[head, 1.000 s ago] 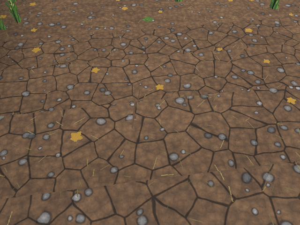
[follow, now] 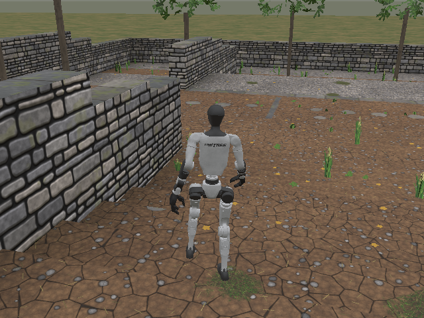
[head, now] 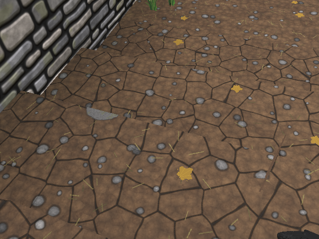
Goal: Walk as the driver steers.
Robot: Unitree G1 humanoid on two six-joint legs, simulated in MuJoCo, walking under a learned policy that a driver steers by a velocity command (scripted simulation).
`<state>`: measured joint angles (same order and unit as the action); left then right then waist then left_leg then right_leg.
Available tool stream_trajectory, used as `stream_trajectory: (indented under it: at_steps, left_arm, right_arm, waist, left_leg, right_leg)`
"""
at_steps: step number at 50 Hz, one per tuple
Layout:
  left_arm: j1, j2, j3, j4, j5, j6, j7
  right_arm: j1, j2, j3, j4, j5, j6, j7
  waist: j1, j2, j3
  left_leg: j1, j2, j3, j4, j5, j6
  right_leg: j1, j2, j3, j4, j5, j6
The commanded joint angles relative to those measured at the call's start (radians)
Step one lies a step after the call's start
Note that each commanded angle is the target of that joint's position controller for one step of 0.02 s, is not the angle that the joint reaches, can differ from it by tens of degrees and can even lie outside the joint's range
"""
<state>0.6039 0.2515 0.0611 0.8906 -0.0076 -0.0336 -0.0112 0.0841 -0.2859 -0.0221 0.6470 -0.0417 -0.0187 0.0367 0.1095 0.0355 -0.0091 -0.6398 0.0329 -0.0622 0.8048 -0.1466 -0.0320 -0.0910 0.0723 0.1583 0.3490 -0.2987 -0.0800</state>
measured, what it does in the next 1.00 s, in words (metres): goes down, turning right: left foot, then right foot 0.17 m lower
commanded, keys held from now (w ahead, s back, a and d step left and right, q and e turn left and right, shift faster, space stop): w+e+shift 0.78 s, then w+q+shift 0.22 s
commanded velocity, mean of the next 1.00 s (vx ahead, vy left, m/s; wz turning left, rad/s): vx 0.98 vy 0.00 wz -0.76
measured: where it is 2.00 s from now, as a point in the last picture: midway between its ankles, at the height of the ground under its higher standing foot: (304, 92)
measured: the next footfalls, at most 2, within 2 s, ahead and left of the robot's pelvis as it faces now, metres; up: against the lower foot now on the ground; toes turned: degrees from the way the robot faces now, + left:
left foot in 0.16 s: +0.30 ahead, +0.14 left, +0.00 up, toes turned -12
right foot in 0.68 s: +0.65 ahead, -0.16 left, -0.17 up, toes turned -41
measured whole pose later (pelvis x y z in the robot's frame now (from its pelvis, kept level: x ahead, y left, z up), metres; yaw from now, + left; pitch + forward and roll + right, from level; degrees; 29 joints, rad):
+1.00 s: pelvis +0.84 -0.24 -0.22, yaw -44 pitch -3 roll -2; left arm 0.40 0.30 0.08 1.02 0.01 -0.09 -0.01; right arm 0.15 -0.25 -0.04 0.83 -0.02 -0.07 0.03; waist 0.00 -0.03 0.08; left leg -0.51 0.04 0.00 0.78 -0.20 0.07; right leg 0.02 0.14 -0.01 0.86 -0.46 -0.13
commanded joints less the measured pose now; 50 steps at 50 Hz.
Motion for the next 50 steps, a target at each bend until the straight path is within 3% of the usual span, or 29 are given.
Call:
stream_trajectory:
  at_steps: [1, 4, 5, 7, 8, 9, 10, 12, 15, 17, 20, 21, 26, 29, 30, 32, 33, 34, 35, 36, 37, 39, 40, 42, 44, 46, 47, 49, 50]
  left_arm:
    - [-0.037, 0.172, 0.047, -0.065, -0.005, -0.027, 0.006]
    - [-0.029, 0.196, 0.054, -0.065, -0.001, -0.021, 0.007]
    - [-0.043, 0.197, 0.056, -0.058, -0.002, -0.017, 0.012]
    - [-0.122, 0.236, 0.065, -0.083, 0.002, -0.019, 0.016]
    - [-0.159, 0.243, 0.068, -0.095, -0.001, -0.026, 0.007]
    - [-0.112, 0.135, 0.045, -0.121, -0.016, -0.038, -0.001]
    - [-0.073, 0.105, 0.029, -0.156, -0.030, -0.032, -0.004]
    - [-0.203, 0.150, 0.045, -0.121, 0.016, -0.010, -0.012]
    - [-0.259, 0.103, 0.041, -0.123, 0.037, 0.033, -0.039]
    - [-0.341, 0.100, 0.039, -0.156, 0.039, 0.057, -0.049]
    - [-0.437, 0.112, 0.035, -0.182, 0.051, 0.057, -0.064]
    - [-0.476, 0.107, 0.038, -0.185, 0.045, 0.037, -0.065]
    - [-0.585, 0.061, 0.005, -0.169, 0.020, 0.024, -0.111]
    - [-0.662, 0.079, -0.007, -0.163, 0.077, 0.029, -0.079]
    - [-0.653, 0.084, -0.010, -0.150, 0.090, 0.033, -0.058]
    - [-0.388, 0.120, 0.004, -0.059, 0.091, 0.043, -0.026]
    - [-0.128, 0.174, 0.040, 0.026, 0.061, 0.042, -0.008]
    - [-0.009, 0.236, 0.065, 0.074, 0.041, 0.026, 0.011]
    - [0.033, 0.386, 0.088, 0.115, 0.045, 0.024, 0.013]
    - [0.057, 0.368, 0.083, 0.093, 0.031, 0.018, 0.014]
    - [0.016, 0.298, 0.069, 0.079, 0.015, 0.008, 0.018]
    - [-0.237, 0.303, 0.068, 0.026, 0.045, -0.002, 0.058]
    - [-0.291, 0.234, 0.046, 0.000, 0.045, -0.019, 0.060]
    - [-0.351, 0.203, 0.031, -0.018, 0.038, -0.056, 0.040]
    - [-0.340, 0.201, 0.038, -0.001, 0.009, -0.085, 0.025]
    - [-0.299, 0.209, 0.038, 0.027, -0.004, -0.093, -0.002]
    - [-0.315, 0.202, 0.037, 0.023, -0.003, -0.100, -0.006]
    - [-0.524, 0.253, 0.051, 0.002, 0.016, -0.085, 0.002]
    - [-0.591, 0.141, 0.036, -0.004, 0.029, -0.085, 0.004]
  right_arm:
    - [-0.201, -0.052, 0.001, -0.109, 0.018, -0.020, -0.005]
    - [-0.261, -0.064, 0.002, -0.137, 0.028, -0.035, -0.006]
    - [-0.209, -0.050, 0.005, -0.124, 0.022, -0.040, -0.003]
    - [0.037, -0.123, -0.025, -0.044, 0.026, -0.048, -0.018]
    - [0.243, -0.176, -0.048, 0.003, 0.016, -0.053, -0.038]
    - [0.408, -0.259, -0.073, 0.012, -0.009, -0.053, -0.061]
    - [0.330, -0.263, -0.073, -0.004, -0.002, -0.046, -0.058]
    - [0.192, -0.103, -0.047, -0.003, -0.003, -0.036, -0.051]
    - [0.208, -0.061, -0.041, 0.058, 0.017, -0.059, -0.038]
    - [0.240, -0.062, -0.042, 0.098, 0.043, -0.085, -0.031]
    - [0.323, -0.108, -0.059, 0.175, 0.019, -0.104, -0.042]
    - [0.318, -0.041, -0.041, 0.208, 0.025, -0.122, -0.047]
    - [0.312, -0.047, -0.017, 0.256, 0.025, -0.127, -0.072]
    - [0.451, -0.102, -0.015, 0.303, 0.007, -0.101, -0.085]
    - [0.494, -0.134, -0.017, 0.327, 0.005, -0.081, -0.096]
    - [0.502, -0.146, -0.016, 0.351, -0.018, -0.039, -0.119]
    - [0.414, -0.142, -0.028, 0.342, -0.018, -0.034, -0.111]
    - [0.245, -0.138, -0.044, 0.299, -0.005, -0.021, -0.085]
    - [0.237, -0.104, -0.035, 0.184, -0.004, -0.052, -0.085]
    - [0.272, -0.115, -0.017, 0.139, 0.025, -0.075, -0.079]
    - [0.229, -0.142, -0.020, 0.115, 0.009, -0.095, -0.073]
    - [0.193, -0.135, -0.031, 0.108, -0.010, -0.079, -0.052]
    - [0.199, -0.161, -0.042, 0.133, -0.029, -0.051, -0.049]
    - [0.158, -0.108, -0.035, 0.126, -0.017, -0.032, -0.041]
    - [0.167, -0.025, -0.016, 0.149, 0.015, -0.049, -0.024]
    - [0.154, -0.033, -0.028, 0.158, 0.028, -0.039, -0.008]
    - [0.243, -0.051, -0.045, 0.195, 0.035, -0.036, -0.008]
    - [0.873, -0.159, -0.110, 0.409, 0.023, -0.023, -0.015]
    - [0.978, -0.183, -0.115, 0.458, 0.034, -0.014, -0.015]
  waist:
    - [-0.015, -0.155, 0.072]
    - [0.002, -0.167, 0.063]
    - [-0.029, -0.193, 0.046]
    - [-0.161, -0.131, -0.040]
    - [-0.272, -0.064, -0.142]
    - [-0.304, 0.126, -0.329]
    - [-0.230, 0.323, -0.412]
    - [-0.190, 0.054, -0.097]
    - [-0.134, 0.094, 0.060]
    - [-0.127, 0.063, 0.108]
    - [-0.142, 0.032, 0.094]
    - [-0.108, 0.003, 0.129]
    - [-0.079, -0.008, 0.136]
    - [-0.116, -0.068, 0.185]
    - [-0.116, -0.047, 0.187]
    - [-0.005, 0.014, 0.084]
    - [0.124, -0.053, -0.008]
    - [0.202, -0.162, 0.057]
    - [0.075, -0.270, 0.023]
    - [0.074, -0.125, -0.127]
    - [0.040, 0.070, -0.147]
    - [-0.122, -0.045, -0.006]
    - [-0.170, 0.076, 0.060]
    - [-0.211, 0.132, 0.155]
    - [-0.196, 0.034, 0.110]
    - [-0.155, -0.019, 0.127]
    - [-0.189, -0.020, 0.091]
    - [-0.559, -0.048, -0.134]
    - [-0.603, 0.200, -0.077]
  left_leg:
    - [0.025, -0.052, 0.060, -0.140, 0.088, -0.022]
    - [0.126, -0.082, 0.060, -0.244, 0.077, -0.020]
    - [0.251, -0.089, 0.062, -0.216, 0.088, -0.011]
    - [0.584, -0.103, 0.056, -0.257, -0.022, 0.027]
    - [0.834, -0.023, -0.015, -0.252, -0.109, 0.060]
    - [1.099, 0.257, -0.332, -0.317, -0.588, 0.103]
    - [1.072, 0.411, -0.756, -0.483, -0.773, 0.160]
    - [0.766, 0.328, -0.506, -0.466, -0.481, 0.182]
    - [0.565, 0.254, -0.241, -0.525, -0.135, 0.178]
    - [0.568, 0.261, -0.160, -0.571, 0.038, 0.171]
    - [0.709, 0.240, 0.027, -0.515, 0.314, 0.160]
    - [0.682, 0.172, 0.106, -0.512, 0.218, 0.103]
    - [0.357, 0.114, 0.326, -0.460, 0.018, 0.057]
    - [0.562, 0.130, 0.370, -0.298, 0.388, 0.033]
    - [0.621, 0.148, 0.375, -0.170, 0.599, 0.022]
    - [0.629, 0.190, 0.341, 0.279, 0.826, 0.029]
    - [0.494, 0.132, 0.306, 0.693, 0.622, 0.021]
    - [0.202, -0.028, 0.323, 1.116, -0.216, 0.038]
    - [-0.266, -0.022, 0.199, 1.159, -0.560, 0.027]
    - [-0.460, 0.032, 0.081, 1.032, -0.489, 0.009]
    - [-0.437, 0.075, -0.005, 0.789, -0.321, 0.041]
    - [-0.327, 0.098, -0.102, 0.563, -0.346, -0.008]
    - [-0.201, 0.134, -0.109, 0.466, -0.361, -0.042]
    - [0.072, 0.156, -0.040, 0.189, -0.208, -0.065]
    - [0.418, 0.098, 0.071, 0.006, 0.120, 0.001]
    - [0.570, 0.015, 0.152, 0.015, 0.193, 0.068]
    - [0.650, -0.039, 0.206, 0.040, 0.217, 0.100]
    - [1.026, -0.086, 0.182, 0.070, 0.090, 0.169]
    - [0.980, -0.031, 0.034, -0.102, -0.082, 0.238]
  right_leg:
    - [-0.065, -0.156, 0.245, -0.152, 0.194, -0.151]
    - [-0.035, -0.172, 0.281, -0.113, 0.341, -0.138]
    - [-0.095, -0.181, 0.267, -0.104, 0.408, -0.126]
    - [-0.185, -0.154, 0.227, 0.094, 0.568, -0.082]
    - [-0.286, -0.096, 0.169, 0.369, 0.550, -0.055]
    - [-0.459, -0.019, 0.070, 0.738, 0.116, -0.038]
    - [-0.607, 0.011, -0.003, 0.947, -0.198, -0.037]
    - [-0.654, -0.104, -0.022, 0.947, 0.002, -0.037]
    - [-0.609, -0.184, -0.029, 0.859, 0.045, -0.012]
    - [-0.661, -0.205, -0.037, 0.796, 0.057, -0.015]
    - [-0.754, -0.186, -0.094, 0.753, 0.233, -0.025]
    - [-0.753, -0.175, -0.071, 0.611, 0.391, -0.040]
    - [-0.286, -0.097, -0.266, 0.374, 0.995, -0.091]
    - [-0.314, -0.024, -0.384, 0.252, 0.832, -0.106]
    - [-0.287, -0.003, -0.398, 0.215, 0.725, -0.104]
    - [-0.056, -0.022, -0.363, 0.141, 0.634, -0.125]
    - [0.212, -0.073, -0.247, 0.048, 0.706, -0.187]
    - [0.372, -0.117, -0.181, -0.095, 0.743, -0.267]
    - [0.725, -0.240, -0.055, 0.343, 1.350, -0.249]
    - [0.911, -0.336, 0.166, 0.336, 1.252, -0.362]
    - [0.820, -0.313, 0.245, 0.192, 0.752, -0.338]
    - [0.402, -0.393, 0.523, -0.030, 0.334, -0.407]
    - [0.166, -0.394, 0.476, -0.059, 0.335, -0.395]
    - [-0.251, -0.332, 0.333, -0.107, 0.399, -0.342]
    - [-0.436, -0.160, 0.108, -0.113, 0.319, -0.234]
    - [-0.433, -0.116, 0.000, -0.118, 0.536, -0.175]
    - [-0.393, -0.092, -0.080, -0.010, 0.802, -0.147]
    - [-0.406, -0.090, -0.196, 0.706, 1.026, -0.051]
    - [-0.536, 0.110, -0.217, 1.327, 0.183, -0.023]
